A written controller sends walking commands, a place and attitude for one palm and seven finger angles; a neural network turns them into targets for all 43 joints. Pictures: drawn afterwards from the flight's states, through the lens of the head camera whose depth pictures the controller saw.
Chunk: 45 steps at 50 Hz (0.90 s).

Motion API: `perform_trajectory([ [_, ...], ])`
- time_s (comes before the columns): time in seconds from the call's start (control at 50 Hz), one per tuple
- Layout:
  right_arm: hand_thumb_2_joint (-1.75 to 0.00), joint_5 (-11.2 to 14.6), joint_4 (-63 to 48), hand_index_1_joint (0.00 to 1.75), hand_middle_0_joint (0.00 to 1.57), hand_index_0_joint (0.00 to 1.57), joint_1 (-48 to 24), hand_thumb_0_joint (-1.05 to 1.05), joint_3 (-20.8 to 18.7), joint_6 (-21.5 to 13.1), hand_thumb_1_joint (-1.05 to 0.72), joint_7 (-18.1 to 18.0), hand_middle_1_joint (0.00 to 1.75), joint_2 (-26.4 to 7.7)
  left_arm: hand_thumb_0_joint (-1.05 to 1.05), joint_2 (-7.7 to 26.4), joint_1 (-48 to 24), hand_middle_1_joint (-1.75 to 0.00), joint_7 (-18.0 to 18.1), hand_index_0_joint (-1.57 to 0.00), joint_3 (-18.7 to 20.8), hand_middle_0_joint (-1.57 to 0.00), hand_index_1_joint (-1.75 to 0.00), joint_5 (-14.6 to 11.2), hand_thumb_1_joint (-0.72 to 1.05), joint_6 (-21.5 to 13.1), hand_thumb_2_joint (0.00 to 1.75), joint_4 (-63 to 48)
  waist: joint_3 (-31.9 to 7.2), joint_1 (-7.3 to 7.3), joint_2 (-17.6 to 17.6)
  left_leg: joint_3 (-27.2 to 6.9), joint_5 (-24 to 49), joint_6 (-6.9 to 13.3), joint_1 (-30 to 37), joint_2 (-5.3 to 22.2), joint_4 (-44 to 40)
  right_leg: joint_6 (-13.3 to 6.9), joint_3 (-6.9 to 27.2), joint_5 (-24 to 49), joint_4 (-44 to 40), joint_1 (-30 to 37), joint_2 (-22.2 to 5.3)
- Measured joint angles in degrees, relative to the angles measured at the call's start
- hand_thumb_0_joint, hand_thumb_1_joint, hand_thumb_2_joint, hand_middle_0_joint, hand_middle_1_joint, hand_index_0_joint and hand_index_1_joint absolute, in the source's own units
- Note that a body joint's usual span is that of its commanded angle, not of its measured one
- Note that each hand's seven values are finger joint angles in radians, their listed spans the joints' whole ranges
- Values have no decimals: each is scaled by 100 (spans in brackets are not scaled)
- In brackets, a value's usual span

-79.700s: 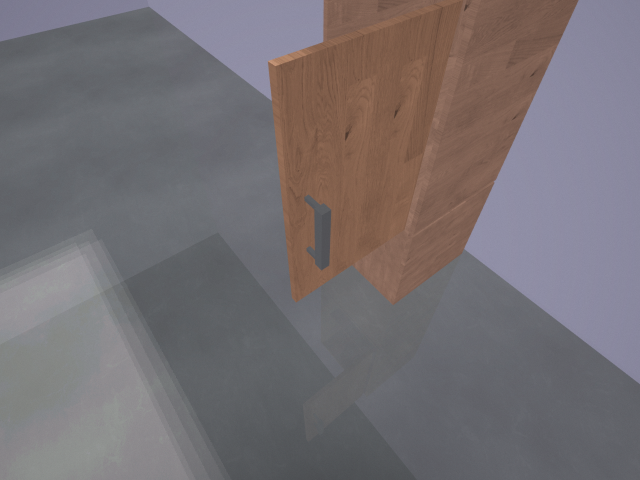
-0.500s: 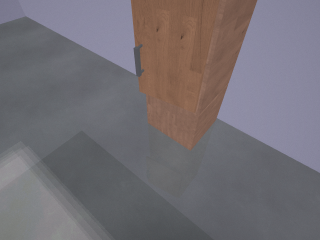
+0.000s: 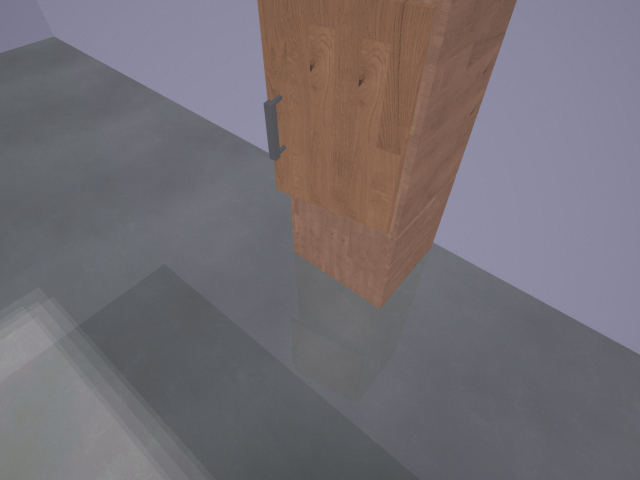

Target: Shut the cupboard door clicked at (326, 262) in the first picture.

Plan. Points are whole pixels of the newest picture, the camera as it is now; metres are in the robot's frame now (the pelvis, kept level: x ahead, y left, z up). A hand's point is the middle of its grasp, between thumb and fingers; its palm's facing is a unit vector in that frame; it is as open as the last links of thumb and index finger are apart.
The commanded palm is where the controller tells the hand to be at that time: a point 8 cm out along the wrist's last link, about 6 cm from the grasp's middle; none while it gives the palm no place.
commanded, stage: walk to a spot facing it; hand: left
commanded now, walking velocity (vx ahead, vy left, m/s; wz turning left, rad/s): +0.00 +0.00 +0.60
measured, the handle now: (276, 128) +0.95 +0.16 -0.10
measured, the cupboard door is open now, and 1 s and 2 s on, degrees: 10 10 10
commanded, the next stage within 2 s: none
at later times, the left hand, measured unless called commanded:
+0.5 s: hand out of the picture -0.02 +0.25 -0.20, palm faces +0.25 -0.94 -0.25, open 7.3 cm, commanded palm none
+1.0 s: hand out of the picture -0.04 +0.21 -0.16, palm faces +0.52 -0.80 -0.29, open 7.3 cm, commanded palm none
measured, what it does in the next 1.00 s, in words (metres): steps on the spot, turning left: left foot, then right foot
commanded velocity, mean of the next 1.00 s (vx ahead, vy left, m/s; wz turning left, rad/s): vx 0.03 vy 0.00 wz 0.60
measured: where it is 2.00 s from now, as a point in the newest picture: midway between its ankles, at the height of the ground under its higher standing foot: outside the picture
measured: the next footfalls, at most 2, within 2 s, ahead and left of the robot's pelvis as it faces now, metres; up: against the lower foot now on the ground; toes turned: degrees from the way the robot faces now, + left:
left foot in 0.40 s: +0.03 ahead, +0.16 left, +0.00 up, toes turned +17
right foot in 0.80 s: +0.06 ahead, -0.10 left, +0.00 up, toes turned +26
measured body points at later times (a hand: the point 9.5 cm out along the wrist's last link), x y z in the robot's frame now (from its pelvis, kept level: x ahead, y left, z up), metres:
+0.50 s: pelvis -0.02 +0.04 -0.03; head +0.03 +0.07 +0.42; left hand -0.03 +0.30 -0.18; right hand +0.08 -0.19 -0.17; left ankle -0.01 +0.15 -0.75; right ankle -0.05 -0.10 -0.69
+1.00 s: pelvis +0.00 +0.00 -0.01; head +0.05 +0.01 +0.43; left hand -0.07 +0.26 -0.14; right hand +0.20 -0.19 -0.17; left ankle -0.09 +0.11 -0.68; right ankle +0.03 -0.11 -0.75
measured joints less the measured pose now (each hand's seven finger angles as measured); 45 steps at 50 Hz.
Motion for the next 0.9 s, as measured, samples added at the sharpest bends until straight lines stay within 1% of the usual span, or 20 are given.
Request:
perform_trajectory([
  [0.1, -90, -6, -84, 30, 20, 20, 111, 1, -14, 97, -90, -6, 30, 88, 0, -78, -30, -30, 62, -20, 46, -20, -30, -15, 91, 88, 90, -153, 62, -44, -18, -153, -116, -18, -219, -43, 327, -7, -160, -217, 380, -178, -56],
  [0.16, -90, -4, -156, 30, 20, 20, 194, 1, -48, 188, -90, 22, 30, 172, 0, -167, -9, -30, 67, -20, 95, -20, -30, -4, 91, 131, 90, -298, 153, -46, 19, -295, -274, -36, -491, -54, 798, -30, -315, -387, 684, -306, -81],
  [0.18, -90, -6, -189, 30, 20, 20, 223, 1, -68, 225, -90, 31, 30, 199, 0, -197, 4, -30, 67, -20, 113, -20, -30, 2, 91, 141, 90, -353, 201, -46, 40, -317, -403, -67, -638, -37, 1129, -42, -386, -443, 780, -329, -85],
  [0.24, -90, -5, -282, 30, 20, 20, 288, 1, -146, 358, -90, 51, 30, 293, 0, -265, 81, -30, 88, -20, 164, -20, -30, 57, 91, 165, 90, -497, 345, -20, 29, -363, -1329, -124, -1159, -18, 2585, -46, -590, -609, 1043, -355, -164],
  [0.28, -90, 8, -361, 30, 20, 20, 296, 1, -189, 420, -91, 78, 30, 360, 0, -279, 148, -30, 94, -20, 202, -20, -30, 90, 91, 196, 90, -566, 438, -15, -36, -337, -1660, -160, -1382, 27, 3160, 0, -709, -697, 1174, -354, -265],
  [0.34, -90, 17, -544, 30, 20, 20, 298, 1, -216, 424, -91, 140, 30, 444, 0, -242, 220, -30, 74, -20, 256, -20, -30, 108, 91, 243, 90, -645, 544, -46, -170, -225, -1502, -204, -1437, 160, 2923, 124, -902, -857, 1439, -420, -471],
  [0.38, -90, -5, -683, 30, 20, 20, 328, 1, -223, 369, -90, 178, 30, 446, 0, -209, 268, -30, 54, -20, 280, -20, -30, 83, 91, 265, 90, -704, 568, -77, -227, -141, -856, -188, -1294, 210, 2259, 240, -1026, -1058, 1798, -553, -645],
  [0.4, -90, -26, -752, 30, 20, 20, 353, 1, -235, 320, -90, 194, 30, 414, 0, -207, 298, -30, 41, -20, 292, -20, -30, 60, 91, 282, 90, -740, 540, -82, -214, -163, -562, -78, -1260, 183, 2016, 290, -1053, -1186, 2132, -729, -735],
  [0.42, -90, -41, -788, 30, 20, 20, 331, 1, -256, 278, -90, 192, 30, 419, 0, -183, 270, -30, 35, -20, 304, -20, -30, 40, 91, 323, 90, -757, 560, -73, -255, -158, -588, 17, -1361, 96, 2116, 342, -885, -1504, 2635, -983, -791],
  [0.46, -90, -69, -846, 30, 20, 20, 281, 1, -262, 235, -90, 175, 30, 435, 0, -140, 191, -30, 40, -20, 334, -20, -30, 38, 91, 435, 90, -815, 595, -40, -282, -150, -699, 129, -1450, -8, 2162, 340, -388, -1856, 3665, -1533, -687],
  [0.5, -90, -96, -917, 30, 20, 20, 295, 1, -256, 219, -90, 133, 30, 429, 0, -125, 81, -30, 23, -20, 373, -20, -30, 53, 91, 486, 90, -868, 564, -59, -214, -233, -582, 151, -1468, -83, 1918, 344, -112, -1631, 4296, -1974, -578],
  [0.54, -90, -108, -952, 30, 20, 20, 312, 1, -240, 204, -90, 92, 30, 406, 1, -117, -38, -30, -9, -20, 396, -20, -30, 63, 91, 458, 90, -965, 536, -72, -114, -358, -343, 154, -1455, -150, 1585, 374, 65, -1278, 4519, -2268, -512],
  [0.62, -90, -110, -978, 30, 20, 20, 322, 1, -240, 192, -90, 66, 30, 359, 0, -91, -210, -30, -19, -20, 404, -20, -30, 52, 91, 352, 90, -1204, 466, -83, 51, -629, 20, 168, -1407, -225, 1069, 442, 272, -1029, 4107, -2426, -417],
  [0.7, -90, -118, -1019, 30, 21, 20, 315, 1, -290, 233, -90, 85, 30, 309, 0, -75, -365, -30, 4, -20, 385, -20, -30, 36, 91, 330, 90, -1375, 389, -137, 145, -933, 175, 80, -1441, -282, 909, 459, 343, -1050, 3309, -2222, -317],
  [0.74, -90, -117, -1045, 30, 21, 20, 307, 1, -331, 271, -90, 97, 30, 261, 0, -98, -418, -30, 9, -20, 354, -20, -30, 22, 91, 309, 90, -1445, 356, -166, 207, -1110, 196, 13, -1502, -320, 948, 434, 353, -980, 2697, -1967, -233],
  [0.78, -90, -89, -1078, 30, 21, 20, 315, 1, -386, 324, -90, 112, 30, 213, 0, -117, -386, -30, 7, -20, 321, -20, -30, 15, 91, 251, 90, -1534, 283, -156, 228, -1260, 147, -74, -1621, -398, 1116, 396, 324, -608, 1799, -1564, -189],
  [0.8, -90, -60, -1097, 30, 21, 20, 324, 1, -417, 349, -90, 124, 30, 201, 0, -106, -328, -30, 11, -20, 312, -20, -30, 37, 91, 204, 90, -1585, 220, -122, 173, -1265, -71, -107, -1754, -471, 1351, 294, 351, -576, 1396, -1403, -239],
  [0.84, -90, -55, -1081, 30, 20, 20, 231, 1, -506, 402, -90, 144, 30, 84, 0, -216, -280, -30, 41, -20, 263, -20, -30, 77, 91, 187, 90, -1552, 274, -112, 294, -1225, -1047, -181, -2112, -502, 2494, 204, 199, -542, 1513, -1382, -244],
  [0.86, -90, -67, -1095, 30, 20, 20, 210, 1, -543, 424, -90, 161, 30, 26, 0, -274, -235, -30, 49, -20, 234, -20, -30, 84, 91, 200, 90, -1526, 293, -135, 338, -1139, -1249, -202, -2293, -505, 3177, 192, 99, -521, 1505, -1313, -280],
  [0.9, -90, -76, -1120, 30, 20, 20, 170, 1, -583, 446, -90, 197, 30, -49, 0, -356, -112, -30, 64, -20, 203, -20, -30, 83, 91, 219, 90, -1477, 316, -157, 347, -903, -1292, -275, -2521, -417, 4236, 191, -43, -482, 1413, -1167, -366],
])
